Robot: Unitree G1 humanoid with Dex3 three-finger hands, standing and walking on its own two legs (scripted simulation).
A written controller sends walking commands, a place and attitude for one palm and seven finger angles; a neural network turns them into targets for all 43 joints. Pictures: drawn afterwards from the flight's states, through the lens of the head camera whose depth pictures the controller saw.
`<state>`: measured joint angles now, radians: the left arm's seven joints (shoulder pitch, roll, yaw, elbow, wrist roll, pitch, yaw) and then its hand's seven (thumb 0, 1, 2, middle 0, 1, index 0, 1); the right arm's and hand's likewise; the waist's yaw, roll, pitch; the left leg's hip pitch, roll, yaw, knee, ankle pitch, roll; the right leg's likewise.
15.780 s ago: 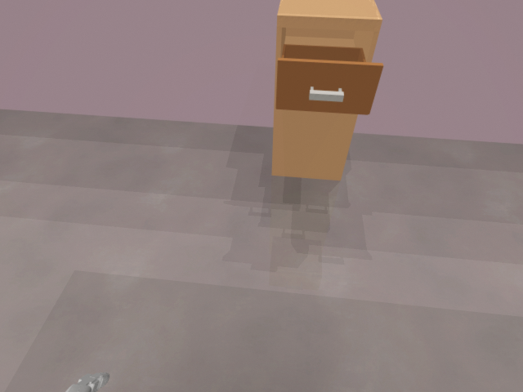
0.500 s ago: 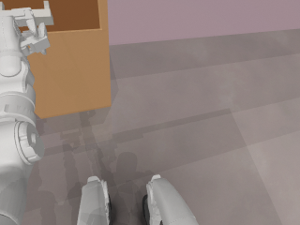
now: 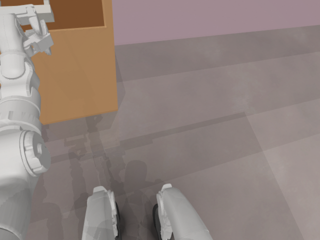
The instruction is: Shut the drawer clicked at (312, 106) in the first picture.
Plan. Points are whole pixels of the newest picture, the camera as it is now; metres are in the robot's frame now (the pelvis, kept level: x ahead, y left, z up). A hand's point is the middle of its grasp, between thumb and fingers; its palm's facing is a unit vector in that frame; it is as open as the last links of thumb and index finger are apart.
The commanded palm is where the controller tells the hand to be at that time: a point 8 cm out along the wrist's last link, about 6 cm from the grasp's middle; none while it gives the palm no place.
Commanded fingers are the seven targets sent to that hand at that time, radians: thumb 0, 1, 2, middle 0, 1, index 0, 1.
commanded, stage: pull the fist back off the drawer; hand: left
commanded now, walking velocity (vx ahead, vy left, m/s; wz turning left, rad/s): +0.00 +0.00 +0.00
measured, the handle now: (23, 8) +0.64 +0.24 +0.07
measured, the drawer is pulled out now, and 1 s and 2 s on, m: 0.00 0.00 0.00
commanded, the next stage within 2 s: draw the hand back to the body in 0.26 s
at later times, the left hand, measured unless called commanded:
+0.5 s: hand (39, 41) +0.53 +0.19 +0.09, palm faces +0.16 -0.99 -0.05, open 3.3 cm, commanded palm +0.48 +0.23 +0.11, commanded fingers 0.00 0.90 0.90 -1.40 -1.60 -1.40 -1.60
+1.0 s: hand out of the picture +0.36 +0.20 +0.19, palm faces +0.19 -0.96 -0.21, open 3.3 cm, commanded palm +0.32 +0.26 +0.21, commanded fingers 0.00 0.90 0.90 -1.40 -1.60 -1.40 -1.60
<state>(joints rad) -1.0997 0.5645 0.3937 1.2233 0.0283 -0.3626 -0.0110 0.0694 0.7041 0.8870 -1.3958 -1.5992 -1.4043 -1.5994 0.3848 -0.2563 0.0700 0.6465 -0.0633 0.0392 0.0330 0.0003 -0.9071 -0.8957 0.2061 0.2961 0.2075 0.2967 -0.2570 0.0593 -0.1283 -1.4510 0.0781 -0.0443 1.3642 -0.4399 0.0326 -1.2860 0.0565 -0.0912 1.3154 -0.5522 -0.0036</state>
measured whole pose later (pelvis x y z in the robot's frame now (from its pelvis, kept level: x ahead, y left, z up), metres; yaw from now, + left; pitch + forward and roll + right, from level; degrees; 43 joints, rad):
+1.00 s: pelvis +0.07 -0.01 +0.12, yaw +4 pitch +7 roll -1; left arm 0.02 0.30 0.12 0.18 -0.12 -0.14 0.01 0.02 0.90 0.90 -1.40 -1.60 -1.41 -1.60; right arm 0.23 -0.25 0.02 0.50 0.05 0.08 -0.06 0.01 -0.91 -0.90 0.20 0.30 0.20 0.30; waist -0.03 0.05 -0.11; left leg -0.56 0.04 0.02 0.79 -0.36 0.01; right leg -0.43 0.02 -0.03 0.76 -0.45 -0.01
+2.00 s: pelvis +0.08 -0.02 +0.15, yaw +5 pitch -2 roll -1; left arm 0.53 0.37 0.35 -0.48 -0.07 -0.16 0.10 0.02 0.89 0.90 -1.40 -1.60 -1.41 -1.60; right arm 0.18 -0.24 0.01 0.57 0.00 -0.04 -0.06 0.01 -0.91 -0.90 0.20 0.30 0.21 0.30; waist 0.02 0.07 0.01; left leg -0.21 0.03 0.02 0.49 -0.24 0.00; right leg -0.06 0.03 -0.03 0.40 -0.30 -0.02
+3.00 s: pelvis -0.10 +0.01 +0.13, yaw +11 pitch +0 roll -1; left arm 0.64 0.38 0.39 -0.63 -0.03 -0.25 0.15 0.01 0.88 0.90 -1.40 -1.60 -1.41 -1.60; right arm 0.19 -0.20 -0.04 0.61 0.00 -0.01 -0.05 0.01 -0.91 -0.90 0.21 0.30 0.21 0.30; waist 0.01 -0.03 0.02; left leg -0.46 -0.02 0.02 0.85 -0.41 -0.01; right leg -0.43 0.01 0.09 0.55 -0.14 0.03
